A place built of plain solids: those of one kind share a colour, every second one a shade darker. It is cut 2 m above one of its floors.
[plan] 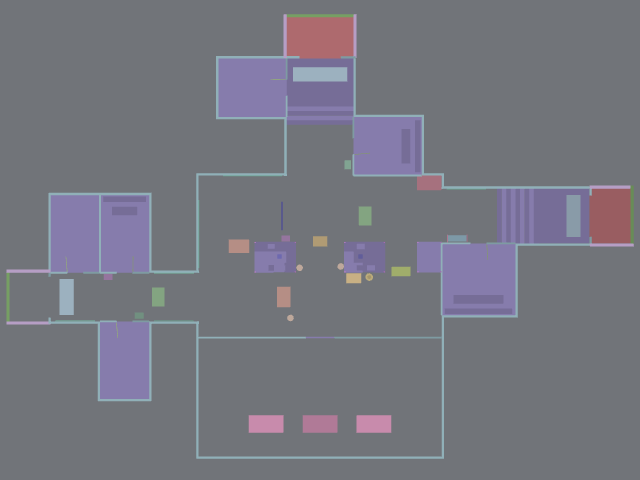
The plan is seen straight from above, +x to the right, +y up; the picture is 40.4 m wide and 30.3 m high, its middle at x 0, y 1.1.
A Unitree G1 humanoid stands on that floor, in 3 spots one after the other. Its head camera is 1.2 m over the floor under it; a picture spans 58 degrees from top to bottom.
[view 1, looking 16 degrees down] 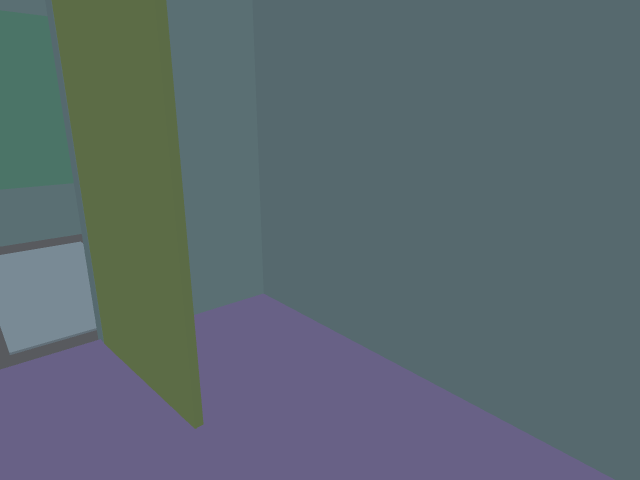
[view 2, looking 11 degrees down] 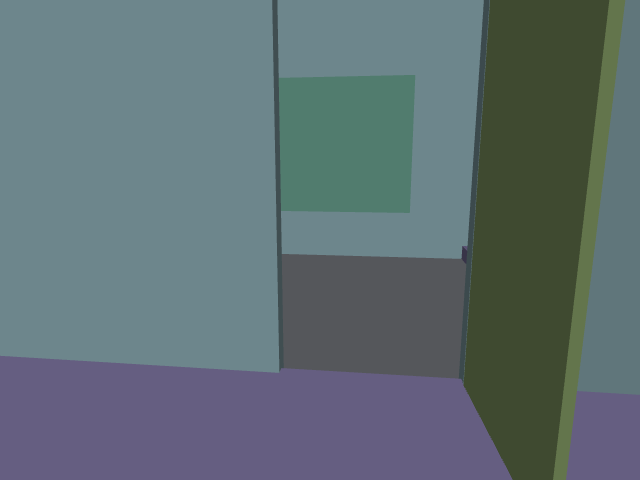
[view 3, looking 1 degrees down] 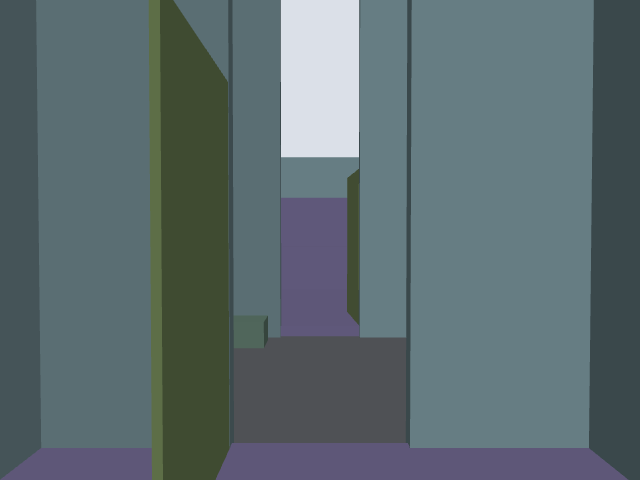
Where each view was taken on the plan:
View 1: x -15.44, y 1.48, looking -131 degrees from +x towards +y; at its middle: wall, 2.47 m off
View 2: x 10.01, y -1.38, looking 97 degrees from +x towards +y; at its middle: wall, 5.87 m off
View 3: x -12.33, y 1.48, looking -90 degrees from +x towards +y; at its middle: piece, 9.99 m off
